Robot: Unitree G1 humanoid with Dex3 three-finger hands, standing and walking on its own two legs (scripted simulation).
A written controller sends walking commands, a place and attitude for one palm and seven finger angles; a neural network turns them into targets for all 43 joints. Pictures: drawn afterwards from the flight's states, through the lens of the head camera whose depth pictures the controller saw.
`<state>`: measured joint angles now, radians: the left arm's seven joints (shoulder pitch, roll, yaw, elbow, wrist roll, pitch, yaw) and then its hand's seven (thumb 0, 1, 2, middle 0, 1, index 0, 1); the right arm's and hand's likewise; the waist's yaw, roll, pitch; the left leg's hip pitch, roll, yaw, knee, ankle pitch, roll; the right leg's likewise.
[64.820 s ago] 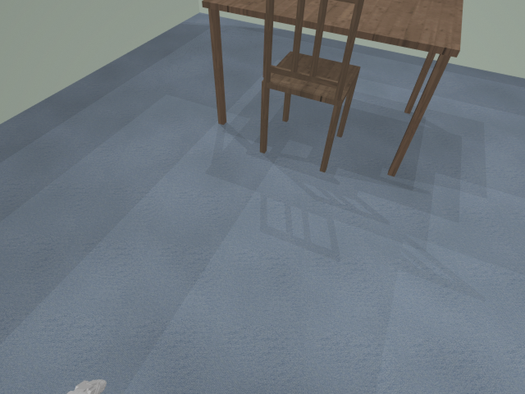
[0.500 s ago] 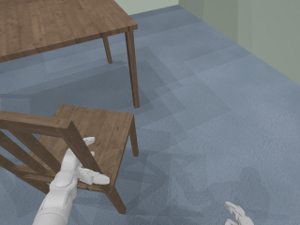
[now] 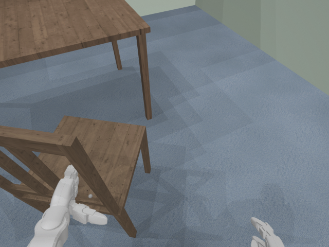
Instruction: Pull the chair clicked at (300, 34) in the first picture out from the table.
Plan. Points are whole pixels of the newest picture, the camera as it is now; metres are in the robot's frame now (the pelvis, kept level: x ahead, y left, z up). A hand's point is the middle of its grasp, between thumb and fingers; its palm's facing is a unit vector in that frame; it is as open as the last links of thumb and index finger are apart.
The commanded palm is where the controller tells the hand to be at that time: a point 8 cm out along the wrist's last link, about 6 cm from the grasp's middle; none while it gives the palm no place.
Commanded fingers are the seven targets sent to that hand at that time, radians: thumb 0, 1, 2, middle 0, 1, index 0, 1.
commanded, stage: draw the fingers out of the gap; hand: left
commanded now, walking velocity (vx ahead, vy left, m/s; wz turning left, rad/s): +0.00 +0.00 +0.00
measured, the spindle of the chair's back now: (15, 170) +0.33 +0.41 -0.03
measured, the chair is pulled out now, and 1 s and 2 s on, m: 0.49 0.49 0.49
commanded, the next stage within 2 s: draw the hand back to the body in 0.52 s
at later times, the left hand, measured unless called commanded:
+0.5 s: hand (87, 239) +0.16 +0.18 -0.04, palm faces +0.07 -0.98 -0.20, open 17.5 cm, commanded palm +0.14 +0.23 -0.01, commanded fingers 0.00 -0.55 0.20 0.00 0.00 0.00 0.00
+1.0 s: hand (63, 241) +0.15 +0.19 +0.05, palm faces +0.02 -1.00 -0.08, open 17.5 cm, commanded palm +0.11 +0.25 +0.06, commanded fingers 0.00 -0.55 0.20 0.00 0.00 0.00 0.00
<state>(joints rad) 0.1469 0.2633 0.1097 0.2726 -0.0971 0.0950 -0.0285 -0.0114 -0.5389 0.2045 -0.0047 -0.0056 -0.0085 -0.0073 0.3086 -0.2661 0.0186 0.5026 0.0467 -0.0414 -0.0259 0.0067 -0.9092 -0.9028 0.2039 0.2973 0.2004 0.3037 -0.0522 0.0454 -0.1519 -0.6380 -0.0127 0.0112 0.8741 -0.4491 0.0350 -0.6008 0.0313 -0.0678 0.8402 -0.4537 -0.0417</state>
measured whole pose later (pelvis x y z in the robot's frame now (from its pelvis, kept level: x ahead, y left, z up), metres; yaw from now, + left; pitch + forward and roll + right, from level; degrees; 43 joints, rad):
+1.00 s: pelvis -0.04 -0.01 -0.03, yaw +1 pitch +10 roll -2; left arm 0.51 0.27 0.22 -0.14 -0.32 -0.30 -0.30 -0.01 -0.55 0.20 0.00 0.00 -0.01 0.00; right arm 0.26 -0.21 0.02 0.53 0.06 -0.18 -0.06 0.01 -0.91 -0.90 0.20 0.30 0.20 0.30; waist 0.00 0.05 -0.16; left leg -0.78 0.00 -0.03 1.10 -0.50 0.02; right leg -0.72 0.04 -0.12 1.04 -0.51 -0.07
